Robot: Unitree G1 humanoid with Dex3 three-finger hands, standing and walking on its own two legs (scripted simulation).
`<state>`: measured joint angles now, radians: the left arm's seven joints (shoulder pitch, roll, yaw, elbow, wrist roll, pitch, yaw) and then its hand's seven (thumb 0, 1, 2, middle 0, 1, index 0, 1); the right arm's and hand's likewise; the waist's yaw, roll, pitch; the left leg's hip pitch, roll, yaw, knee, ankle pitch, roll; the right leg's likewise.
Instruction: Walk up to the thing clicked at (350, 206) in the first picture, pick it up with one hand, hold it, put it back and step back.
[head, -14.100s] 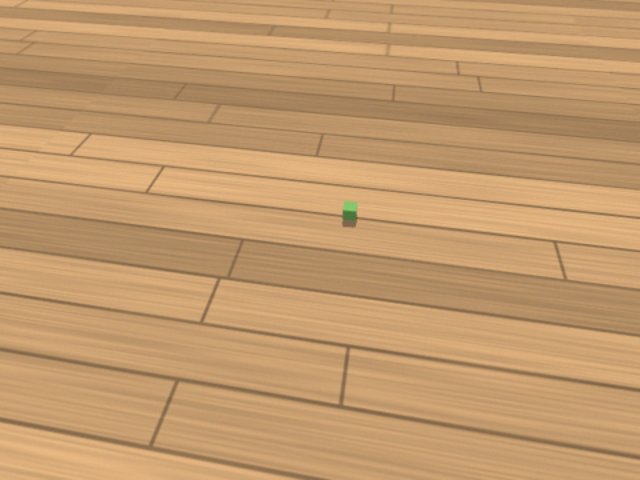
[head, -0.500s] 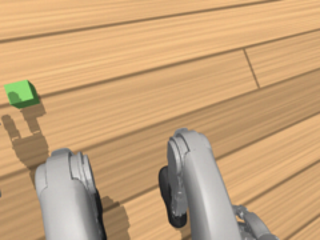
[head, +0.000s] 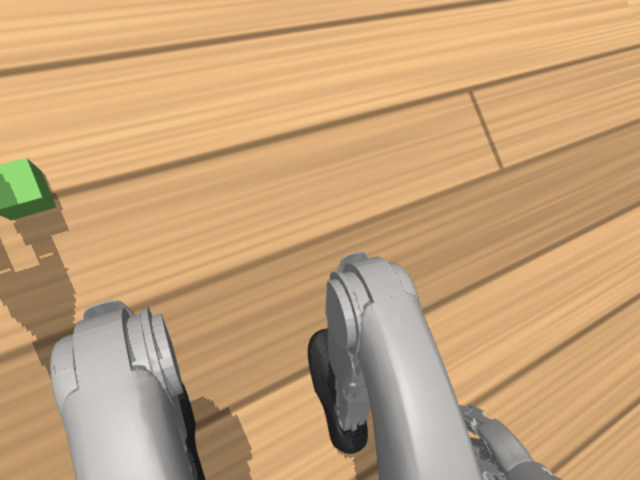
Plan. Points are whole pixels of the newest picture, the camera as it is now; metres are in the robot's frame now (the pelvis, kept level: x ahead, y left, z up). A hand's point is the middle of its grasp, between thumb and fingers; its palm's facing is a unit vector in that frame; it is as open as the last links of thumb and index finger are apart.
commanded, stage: rise first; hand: left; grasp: from above
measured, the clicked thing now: (18, 190) +0.49 +0.33 -0.29
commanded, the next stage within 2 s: approach in 1.02 s
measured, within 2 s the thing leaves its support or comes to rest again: neither
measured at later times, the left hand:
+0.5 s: hand out of the picture +0.44 +0.37 -0.18, palm faces -0.41 -0.14 -0.90, open 13.1 cm
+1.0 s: hand out of the picture +0.45 +0.37 -0.16, palm faces -0.42 -0.14 -0.90, open 12.8 cm
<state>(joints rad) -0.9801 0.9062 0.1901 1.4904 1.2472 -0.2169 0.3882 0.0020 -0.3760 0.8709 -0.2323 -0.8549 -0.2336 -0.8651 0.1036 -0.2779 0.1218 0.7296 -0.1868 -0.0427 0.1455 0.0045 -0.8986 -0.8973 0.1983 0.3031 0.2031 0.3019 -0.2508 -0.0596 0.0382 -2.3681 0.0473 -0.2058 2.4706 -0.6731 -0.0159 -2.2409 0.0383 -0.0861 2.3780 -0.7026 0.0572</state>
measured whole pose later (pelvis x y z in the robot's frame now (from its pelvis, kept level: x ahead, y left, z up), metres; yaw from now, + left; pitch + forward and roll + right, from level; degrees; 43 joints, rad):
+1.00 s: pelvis +0.00 +0.00 +0.01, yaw +0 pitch +32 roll -10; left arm -0.99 0.90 0.17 1.46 1.22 -0.20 0.34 0.00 -0.31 0.81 -0.30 -0.81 -0.30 -0.82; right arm 0.12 -0.28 0.13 0.72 -0.17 -0.04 0.15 0.00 -0.90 -0.90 0.20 0.30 0.20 0.30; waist -0.25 -0.04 0.02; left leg -2.36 0.04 -0.20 2.45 -0.66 -0.02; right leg -2.23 0.03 -0.08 2.36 -0.70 0.06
